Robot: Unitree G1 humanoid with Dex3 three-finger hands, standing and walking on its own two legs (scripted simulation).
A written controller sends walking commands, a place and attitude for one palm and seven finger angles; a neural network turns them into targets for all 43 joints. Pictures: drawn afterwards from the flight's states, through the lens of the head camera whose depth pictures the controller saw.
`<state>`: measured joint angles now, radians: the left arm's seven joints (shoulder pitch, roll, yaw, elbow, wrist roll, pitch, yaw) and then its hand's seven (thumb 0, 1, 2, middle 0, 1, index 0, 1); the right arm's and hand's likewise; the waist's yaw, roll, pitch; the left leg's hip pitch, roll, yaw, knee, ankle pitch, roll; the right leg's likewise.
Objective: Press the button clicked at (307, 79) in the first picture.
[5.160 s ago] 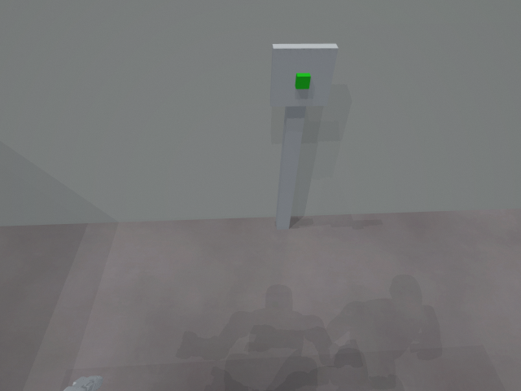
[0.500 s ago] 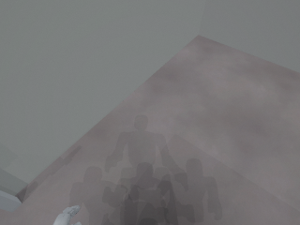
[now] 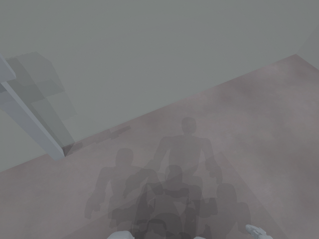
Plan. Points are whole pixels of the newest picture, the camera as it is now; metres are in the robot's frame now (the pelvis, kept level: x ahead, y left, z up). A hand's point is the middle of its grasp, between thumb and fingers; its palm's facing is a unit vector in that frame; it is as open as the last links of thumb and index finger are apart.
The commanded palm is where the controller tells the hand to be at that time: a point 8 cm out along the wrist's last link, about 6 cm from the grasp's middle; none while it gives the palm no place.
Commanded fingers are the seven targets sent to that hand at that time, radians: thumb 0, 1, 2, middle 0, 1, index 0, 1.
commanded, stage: turn to face it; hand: left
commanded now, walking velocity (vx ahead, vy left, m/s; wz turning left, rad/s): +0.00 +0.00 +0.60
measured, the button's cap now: out of the picture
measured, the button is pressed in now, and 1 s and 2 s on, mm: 0 0 0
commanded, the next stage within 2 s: take the last steps up to it in 0.94 s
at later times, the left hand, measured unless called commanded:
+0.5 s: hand out of the picture +0.06 +0.18 -0.12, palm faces +0.30 -0.91 -0.28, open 7.4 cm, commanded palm none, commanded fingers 0.00 0.90 0.90 -0.20 -0.30 -0.20 -0.30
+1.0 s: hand out of the picture -0.07 +0.23 -0.15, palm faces +0.54 -0.81 -0.24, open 7.4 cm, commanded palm none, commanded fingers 0.00 0.90 0.90 -0.20 -0.30 -0.20 -0.30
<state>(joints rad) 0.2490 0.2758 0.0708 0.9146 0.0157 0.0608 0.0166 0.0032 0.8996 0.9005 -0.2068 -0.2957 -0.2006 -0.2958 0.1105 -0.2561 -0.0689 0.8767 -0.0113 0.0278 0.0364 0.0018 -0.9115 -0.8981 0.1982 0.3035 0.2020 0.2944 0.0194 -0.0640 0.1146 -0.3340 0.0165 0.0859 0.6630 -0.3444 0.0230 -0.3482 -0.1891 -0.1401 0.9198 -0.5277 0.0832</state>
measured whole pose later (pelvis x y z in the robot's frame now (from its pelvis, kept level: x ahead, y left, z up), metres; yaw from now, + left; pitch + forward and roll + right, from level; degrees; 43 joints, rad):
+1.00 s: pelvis +0.00 +0.02 +0.02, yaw +30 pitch -1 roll -1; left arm 0.23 0.26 0.06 0.97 0.01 0.06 0.02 0.00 0.91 0.90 -0.20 -0.29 -0.19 -0.29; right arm 0.16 -0.18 -0.02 0.94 -0.01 0.01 0.00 0.00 -0.91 -0.90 0.20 0.30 0.21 0.29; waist 0.02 -0.03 0.07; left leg -0.22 -0.01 0.04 0.47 -0.24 0.06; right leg -0.44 -0.10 -0.04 1.03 -0.41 0.08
